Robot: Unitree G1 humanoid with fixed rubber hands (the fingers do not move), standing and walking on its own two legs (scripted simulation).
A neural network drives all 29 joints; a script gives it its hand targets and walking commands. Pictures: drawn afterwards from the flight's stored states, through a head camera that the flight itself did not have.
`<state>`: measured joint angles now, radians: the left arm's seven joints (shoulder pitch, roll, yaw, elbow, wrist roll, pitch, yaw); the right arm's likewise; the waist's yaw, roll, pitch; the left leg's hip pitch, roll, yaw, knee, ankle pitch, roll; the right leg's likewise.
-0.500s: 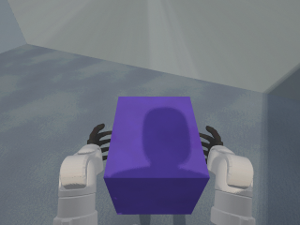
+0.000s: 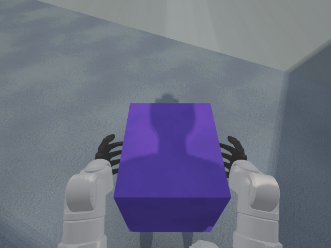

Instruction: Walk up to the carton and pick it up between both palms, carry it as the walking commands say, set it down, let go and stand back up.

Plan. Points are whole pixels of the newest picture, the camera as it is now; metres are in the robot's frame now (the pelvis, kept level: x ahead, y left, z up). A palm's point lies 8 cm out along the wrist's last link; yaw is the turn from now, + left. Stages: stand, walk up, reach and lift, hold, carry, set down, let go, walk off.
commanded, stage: carry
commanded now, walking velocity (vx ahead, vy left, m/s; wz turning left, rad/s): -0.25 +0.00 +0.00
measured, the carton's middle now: (170, 167) +0.31 -0.01 +0.01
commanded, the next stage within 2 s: none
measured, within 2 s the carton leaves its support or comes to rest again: neither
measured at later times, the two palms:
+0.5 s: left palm out of the picture +0.11 +0.10 +0.11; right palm out of the picture +0.10 -0.19 +0.09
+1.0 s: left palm out of the picture -0.09 +0.10 +0.09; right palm out of the picture -0.09 -0.20 +0.07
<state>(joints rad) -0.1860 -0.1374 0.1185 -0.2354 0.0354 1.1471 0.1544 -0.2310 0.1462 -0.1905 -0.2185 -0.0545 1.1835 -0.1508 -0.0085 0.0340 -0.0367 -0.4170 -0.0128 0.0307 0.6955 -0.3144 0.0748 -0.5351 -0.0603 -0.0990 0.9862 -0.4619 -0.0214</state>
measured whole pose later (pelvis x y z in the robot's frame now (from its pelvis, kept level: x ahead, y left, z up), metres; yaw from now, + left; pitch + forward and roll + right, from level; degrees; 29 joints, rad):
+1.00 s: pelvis -0.36 -0.04 +0.00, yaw +0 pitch -1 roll +1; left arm -0.17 -0.14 0.10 -0.33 0.04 1.18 0.16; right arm -0.18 0.14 -0.16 -0.31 -0.04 1.18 -0.14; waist 0.00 0.06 0.02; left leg -0.52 0.01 0.09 0.79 -0.35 0.04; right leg -0.27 -0.05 -0.08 0.69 -0.41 -0.02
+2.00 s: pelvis -0.72 -0.04 +0.00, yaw +3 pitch +2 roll +0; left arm -0.13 -0.13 0.07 -0.37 0.04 1.18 0.15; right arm -0.15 0.13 -0.14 -0.37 -0.04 1.21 -0.15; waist 0.00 -0.02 0.02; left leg -0.41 0.01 0.06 0.67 -0.29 0.02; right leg -0.56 -0.08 -0.12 0.82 -0.39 -0.04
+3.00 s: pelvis -0.89 -0.06 +0.00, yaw +3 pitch +0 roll +1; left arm -0.10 -0.13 0.06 -0.39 0.04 1.22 0.15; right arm -0.13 0.13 -0.13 -0.38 -0.04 1.23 -0.15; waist 0.00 0.02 -0.09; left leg -0.40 0.03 0.11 0.63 -0.23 0.02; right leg -0.44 -0.08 -0.15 0.63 -0.20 -0.02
